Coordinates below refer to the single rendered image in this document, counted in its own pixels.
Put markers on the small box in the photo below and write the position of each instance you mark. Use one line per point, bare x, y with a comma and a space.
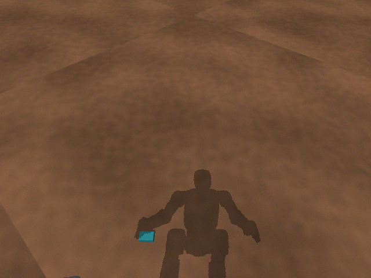
146, 237

